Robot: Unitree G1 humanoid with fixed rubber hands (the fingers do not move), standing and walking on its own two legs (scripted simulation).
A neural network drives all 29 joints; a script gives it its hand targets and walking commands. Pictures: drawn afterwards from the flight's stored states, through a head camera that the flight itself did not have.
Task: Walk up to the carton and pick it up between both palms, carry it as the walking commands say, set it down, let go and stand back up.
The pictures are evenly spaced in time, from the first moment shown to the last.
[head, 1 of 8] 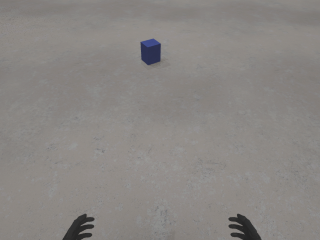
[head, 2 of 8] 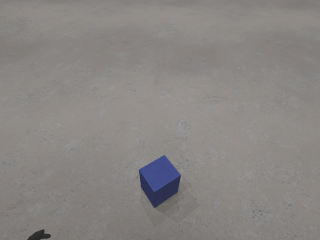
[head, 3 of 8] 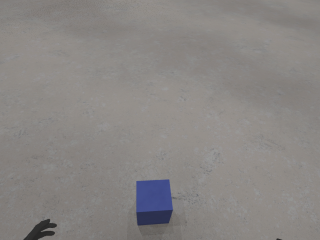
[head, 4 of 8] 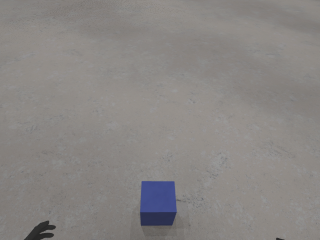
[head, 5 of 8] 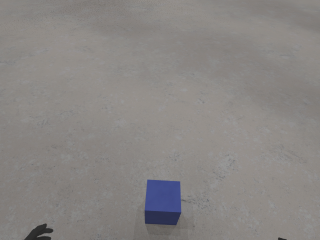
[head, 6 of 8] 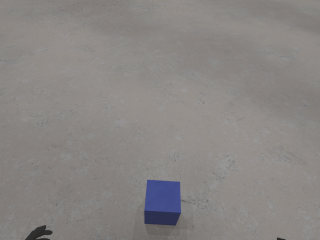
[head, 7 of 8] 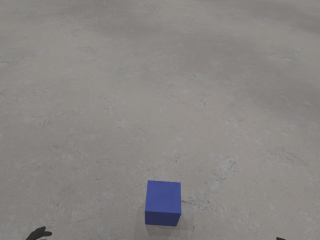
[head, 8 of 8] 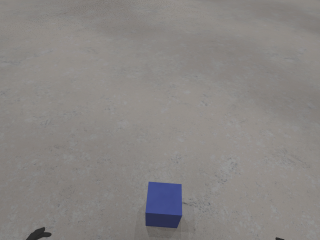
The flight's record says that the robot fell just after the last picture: no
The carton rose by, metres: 0.00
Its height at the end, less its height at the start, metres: +0.00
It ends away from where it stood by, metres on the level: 0.00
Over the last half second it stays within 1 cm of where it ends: yes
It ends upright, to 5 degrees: yes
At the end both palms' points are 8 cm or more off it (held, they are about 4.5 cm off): yes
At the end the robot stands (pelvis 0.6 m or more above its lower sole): yes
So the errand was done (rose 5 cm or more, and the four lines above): no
